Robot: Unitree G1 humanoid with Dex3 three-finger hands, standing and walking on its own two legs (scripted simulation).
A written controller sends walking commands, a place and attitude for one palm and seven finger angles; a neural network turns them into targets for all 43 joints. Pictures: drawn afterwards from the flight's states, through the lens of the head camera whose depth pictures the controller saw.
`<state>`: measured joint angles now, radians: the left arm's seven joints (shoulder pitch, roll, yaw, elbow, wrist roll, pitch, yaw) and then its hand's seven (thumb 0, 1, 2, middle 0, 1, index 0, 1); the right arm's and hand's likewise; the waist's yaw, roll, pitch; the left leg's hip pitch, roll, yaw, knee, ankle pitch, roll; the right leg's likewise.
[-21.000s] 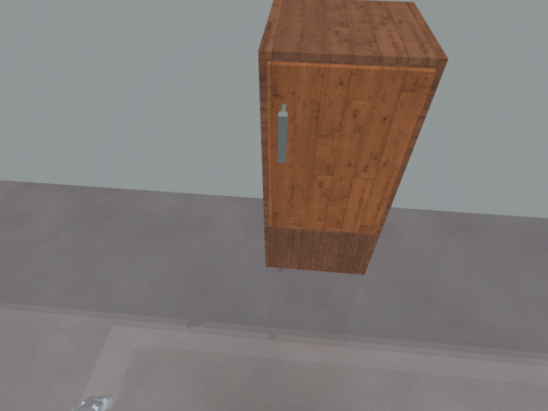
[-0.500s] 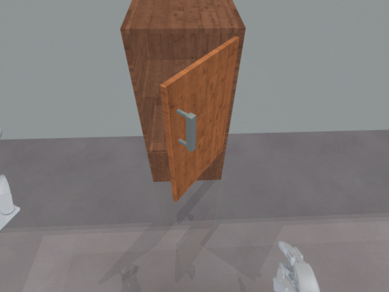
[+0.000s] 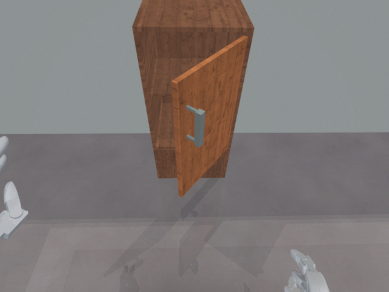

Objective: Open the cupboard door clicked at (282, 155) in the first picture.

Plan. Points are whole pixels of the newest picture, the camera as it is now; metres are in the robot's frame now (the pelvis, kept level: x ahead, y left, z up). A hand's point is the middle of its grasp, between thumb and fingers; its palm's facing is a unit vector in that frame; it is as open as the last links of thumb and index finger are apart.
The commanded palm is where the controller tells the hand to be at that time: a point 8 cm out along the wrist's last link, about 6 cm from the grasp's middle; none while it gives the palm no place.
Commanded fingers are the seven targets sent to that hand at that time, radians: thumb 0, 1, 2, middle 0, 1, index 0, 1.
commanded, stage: let the arm hang, fingers relaxed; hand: left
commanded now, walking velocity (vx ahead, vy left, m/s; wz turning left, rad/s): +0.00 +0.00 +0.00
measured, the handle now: (194, 126) +0.60 +0.03 -0.04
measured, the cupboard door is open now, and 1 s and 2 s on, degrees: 50 50 50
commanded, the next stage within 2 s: look to check the result in 1.10 s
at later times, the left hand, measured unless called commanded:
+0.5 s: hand out of the picture -0.04 +0.17 -0.18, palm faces +0.06 -0.98 -0.21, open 7.2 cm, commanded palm none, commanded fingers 0.00 0.90 0.90 -0.20 -0.30 -0.20 -0.30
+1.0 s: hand out of the picture +0.02 +0.16 -0.18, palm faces +0.07 -0.98 -0.21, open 7.3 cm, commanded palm none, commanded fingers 0.00 0.90 0.90 -0.20 -0.30 -0.20 -0.30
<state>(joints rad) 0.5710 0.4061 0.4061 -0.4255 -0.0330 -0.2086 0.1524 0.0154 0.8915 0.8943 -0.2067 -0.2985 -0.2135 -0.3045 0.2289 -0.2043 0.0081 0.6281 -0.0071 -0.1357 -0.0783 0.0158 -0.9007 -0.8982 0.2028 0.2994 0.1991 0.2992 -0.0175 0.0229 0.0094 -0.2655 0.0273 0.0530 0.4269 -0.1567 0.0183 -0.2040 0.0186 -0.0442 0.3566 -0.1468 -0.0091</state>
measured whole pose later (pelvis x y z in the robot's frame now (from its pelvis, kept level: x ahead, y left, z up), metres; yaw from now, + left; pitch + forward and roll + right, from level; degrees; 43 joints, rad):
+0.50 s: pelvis -0.01 -0.02 -0.01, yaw +3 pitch -1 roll -1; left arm 0.32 0.20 0.01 1.07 0.02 0.03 0.01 0.01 0.95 0.89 -0.20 -0.30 -0.21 -0.30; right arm 0.30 -0.20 -0.01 1.07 -0.03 0.04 -0.01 0.01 -0.91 -0.90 0.20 0.30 0.20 0.30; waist 0.00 0.00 0.07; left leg -0.31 0.02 0.00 0.48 -0.16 0.00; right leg -0.25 0.01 -0.10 0.46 -0.20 -0.04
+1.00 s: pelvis +0.01 -0.02 +0.00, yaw +2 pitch -1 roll +0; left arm 0.23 0.15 0.02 1.12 0.01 0.00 0.03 0.01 0.93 0.89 -0.20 -0.30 -0.20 -0.30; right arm 0.28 -0.13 0.00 1.13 -0.03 0.01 -0.03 0.01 -0.91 -0.90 0.20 0.30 0.20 0.30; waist -0.01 0.02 0.04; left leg -0.24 0.01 0.02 0.42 -0.16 0.00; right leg -0.21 0.00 -0.08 0.44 -0.22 -0.03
